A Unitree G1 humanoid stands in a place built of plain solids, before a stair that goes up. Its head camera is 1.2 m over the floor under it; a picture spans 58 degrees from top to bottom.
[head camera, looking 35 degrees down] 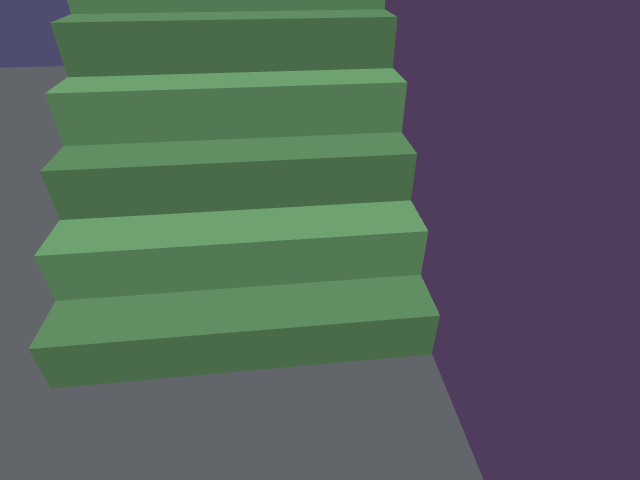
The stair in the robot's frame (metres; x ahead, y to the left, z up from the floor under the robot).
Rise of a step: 0.19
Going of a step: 0.21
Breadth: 1.28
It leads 6 degrees to the left of straight ahead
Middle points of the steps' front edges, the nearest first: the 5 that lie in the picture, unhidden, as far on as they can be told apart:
0.94 0.24 0.19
1.15 0.26 0.38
1.36 0.29 0.57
1.57 0.31 0.76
1.78 0.33 0.95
